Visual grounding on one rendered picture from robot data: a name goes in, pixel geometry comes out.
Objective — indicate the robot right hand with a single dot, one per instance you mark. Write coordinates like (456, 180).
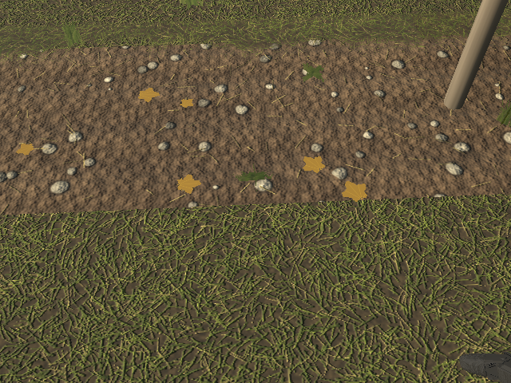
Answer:
(491, 365)

